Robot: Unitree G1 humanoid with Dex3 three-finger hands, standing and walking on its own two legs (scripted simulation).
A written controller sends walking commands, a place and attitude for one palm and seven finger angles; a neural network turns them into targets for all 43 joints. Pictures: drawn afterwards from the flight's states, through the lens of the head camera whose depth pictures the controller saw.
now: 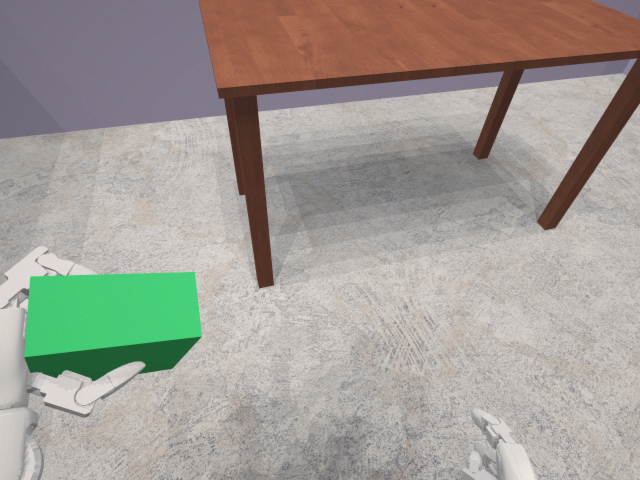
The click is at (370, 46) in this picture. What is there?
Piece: table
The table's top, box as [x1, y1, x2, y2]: [199, 0, 639, 98]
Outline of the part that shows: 199,0 219,98 639,57 639,20 591,0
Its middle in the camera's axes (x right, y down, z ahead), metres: +0.37 -0.71 +1.28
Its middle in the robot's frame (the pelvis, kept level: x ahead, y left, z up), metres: +1.46 -0.29 +0.05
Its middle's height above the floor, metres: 0.82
